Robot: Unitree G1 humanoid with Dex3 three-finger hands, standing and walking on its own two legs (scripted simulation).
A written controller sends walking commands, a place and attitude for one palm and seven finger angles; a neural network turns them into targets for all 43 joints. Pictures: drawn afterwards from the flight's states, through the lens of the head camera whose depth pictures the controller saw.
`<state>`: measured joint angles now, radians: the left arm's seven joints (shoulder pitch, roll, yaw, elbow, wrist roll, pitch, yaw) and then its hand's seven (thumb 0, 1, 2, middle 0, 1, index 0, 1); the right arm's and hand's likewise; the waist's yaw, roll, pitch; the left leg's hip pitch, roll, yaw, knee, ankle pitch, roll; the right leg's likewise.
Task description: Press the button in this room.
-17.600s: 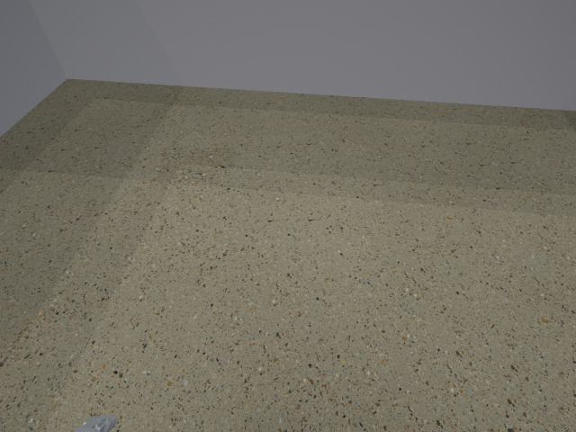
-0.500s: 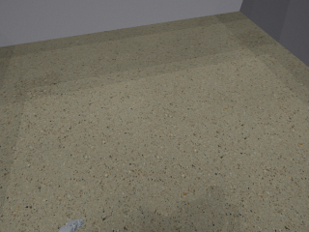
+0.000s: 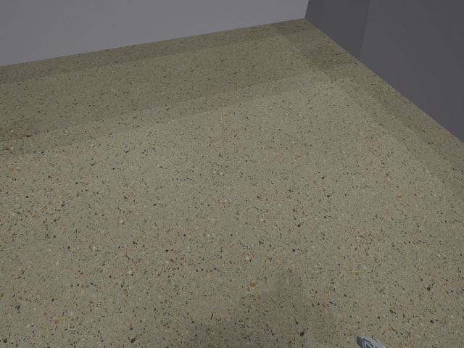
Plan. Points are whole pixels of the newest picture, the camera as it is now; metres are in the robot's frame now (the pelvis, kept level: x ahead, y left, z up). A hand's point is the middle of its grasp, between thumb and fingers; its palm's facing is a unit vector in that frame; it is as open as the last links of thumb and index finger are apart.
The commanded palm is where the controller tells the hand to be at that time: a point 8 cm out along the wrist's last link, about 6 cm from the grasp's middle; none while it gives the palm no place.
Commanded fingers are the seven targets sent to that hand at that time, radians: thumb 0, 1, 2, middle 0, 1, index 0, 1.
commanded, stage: turn or walk to find it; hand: left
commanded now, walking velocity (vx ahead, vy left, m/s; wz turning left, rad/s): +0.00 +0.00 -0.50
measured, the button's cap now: out of the picture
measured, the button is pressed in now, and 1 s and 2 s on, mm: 0 0 0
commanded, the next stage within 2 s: none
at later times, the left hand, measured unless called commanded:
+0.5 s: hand (161, 343) +0.14 +0.15 -0.15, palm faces -0.29 -0.92 -0.26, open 7.4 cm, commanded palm none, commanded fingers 0.00 0.90 0.90 -0.20 -0.30 -0.20 -0.30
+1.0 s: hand out of the picture +0.08 +0.14 -0.16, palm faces -0.42 -0.88 -0.23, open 7.4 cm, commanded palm none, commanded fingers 0.00 0.90 0.90 -0.20 -0.30 -0.20 -0.30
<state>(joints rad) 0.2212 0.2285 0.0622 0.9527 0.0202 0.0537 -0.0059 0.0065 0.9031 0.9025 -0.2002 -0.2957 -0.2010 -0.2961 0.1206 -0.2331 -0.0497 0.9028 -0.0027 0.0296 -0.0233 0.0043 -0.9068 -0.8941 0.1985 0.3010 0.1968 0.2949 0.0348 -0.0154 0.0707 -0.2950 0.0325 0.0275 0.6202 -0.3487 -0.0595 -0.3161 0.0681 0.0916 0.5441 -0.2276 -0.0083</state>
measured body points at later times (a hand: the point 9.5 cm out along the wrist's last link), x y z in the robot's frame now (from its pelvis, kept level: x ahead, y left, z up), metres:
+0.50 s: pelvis -0.03 -0.01 -0.01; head -0.01 -0.04 +0.44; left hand +0.16 +0.19 -0.13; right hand -0.10 -0.26 -0.17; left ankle +0.01 +0.11 -0.73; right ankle -0.05 -0.12 -0.73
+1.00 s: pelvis -0.06 -0.01 +0.01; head -0.03 -0.03 +0.45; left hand +0.11 +0.19 -0.14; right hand -0.09 -0.29 -0.13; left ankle -0.01 +0.11 -0.71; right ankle -0.05 -0.12 -0.73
